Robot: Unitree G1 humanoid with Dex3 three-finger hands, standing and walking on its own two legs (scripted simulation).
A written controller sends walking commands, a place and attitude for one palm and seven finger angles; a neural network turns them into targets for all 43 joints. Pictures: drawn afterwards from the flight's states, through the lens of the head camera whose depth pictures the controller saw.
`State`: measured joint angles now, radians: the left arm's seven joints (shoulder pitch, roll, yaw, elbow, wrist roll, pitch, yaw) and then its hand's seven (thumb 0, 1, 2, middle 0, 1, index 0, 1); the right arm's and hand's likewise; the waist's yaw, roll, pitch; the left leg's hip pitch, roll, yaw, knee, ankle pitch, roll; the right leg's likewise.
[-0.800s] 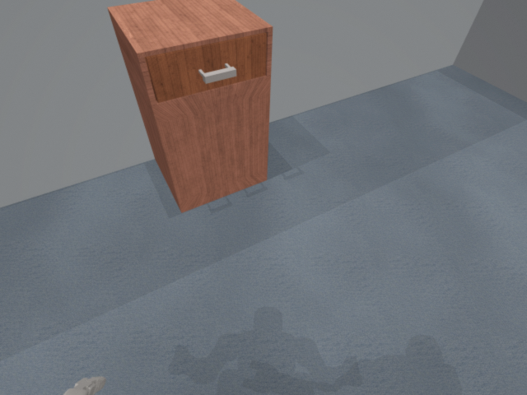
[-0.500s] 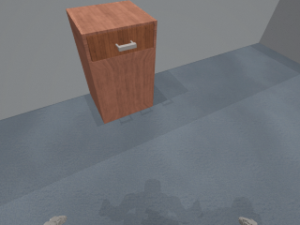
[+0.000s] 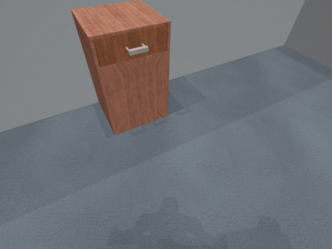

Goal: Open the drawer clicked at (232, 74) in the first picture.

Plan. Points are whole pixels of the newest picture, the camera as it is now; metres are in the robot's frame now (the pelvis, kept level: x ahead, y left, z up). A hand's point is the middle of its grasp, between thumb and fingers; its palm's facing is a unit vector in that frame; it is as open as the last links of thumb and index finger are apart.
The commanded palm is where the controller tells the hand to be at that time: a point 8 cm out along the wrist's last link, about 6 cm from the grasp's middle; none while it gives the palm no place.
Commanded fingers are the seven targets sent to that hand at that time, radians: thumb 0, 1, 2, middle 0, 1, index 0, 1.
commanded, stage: stand and wait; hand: left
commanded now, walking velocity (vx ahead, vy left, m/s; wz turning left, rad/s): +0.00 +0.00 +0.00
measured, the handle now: (136, 48) +1.14 +0.23 -0.09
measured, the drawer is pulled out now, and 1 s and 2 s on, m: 0.00 0.00 0.00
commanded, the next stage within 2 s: look at it before walking up in 0.14 s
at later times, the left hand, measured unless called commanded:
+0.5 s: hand out of the picture +0.07 +0.25 -0.16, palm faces -0.03 -0.94 -0.33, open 7.4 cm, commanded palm none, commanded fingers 0.00 0.90 0.90 -0.20 -0.30 -0.20 -0.30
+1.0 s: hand out of the picture +0.07 +0.24 -0.16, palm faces -0.04 -0.94 -0.33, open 7.4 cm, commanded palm none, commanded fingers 0.00 0.90 0.90 -0.20 -0.30 -0.20 -0.30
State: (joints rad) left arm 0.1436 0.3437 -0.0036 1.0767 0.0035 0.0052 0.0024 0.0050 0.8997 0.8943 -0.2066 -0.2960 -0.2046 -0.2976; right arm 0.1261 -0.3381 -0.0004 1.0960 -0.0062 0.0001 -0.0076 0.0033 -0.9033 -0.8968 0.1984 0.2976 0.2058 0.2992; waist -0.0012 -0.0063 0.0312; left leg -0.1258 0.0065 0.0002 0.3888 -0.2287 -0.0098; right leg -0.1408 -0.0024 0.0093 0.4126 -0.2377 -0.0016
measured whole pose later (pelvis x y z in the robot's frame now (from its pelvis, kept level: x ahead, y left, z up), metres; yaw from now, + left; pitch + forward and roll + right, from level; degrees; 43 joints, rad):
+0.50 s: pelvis -0.01 +0.00 +0.00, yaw +0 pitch -2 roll +0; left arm 0.14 0.34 -0.01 1.09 0.01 0.00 0.00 0.00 0.90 0.89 -0.21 -0.30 -0.20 -0.30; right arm 0.13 -0.33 0.00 1.11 -0.01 -0.01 0.00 0.00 -0.90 -0.90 0.20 0.30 0.21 0.30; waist 0.00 -0.01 0.02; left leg -0.13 0.01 0.01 0.36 -0.20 -0.01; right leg -0.15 0.00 0.02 0.39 -0.21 0.00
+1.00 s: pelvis -0.01 +0.00 +0.00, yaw -3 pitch -1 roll +0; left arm 0.16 0.33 0.01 1.06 0.01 0.03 0.01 0.00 0.90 0.89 -0.21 -0.30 -0.20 -0.30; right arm 0.11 -0.31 -0.01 1.08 -0.01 0.00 -0.02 0.00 -0.90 -0.90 0.20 0.30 0.21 0.30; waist 0.01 -0.01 0.03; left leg -0.15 0.02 0.05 0.41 -0.23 -0.01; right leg -0.19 0.01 0.05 0.44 -0.23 0.00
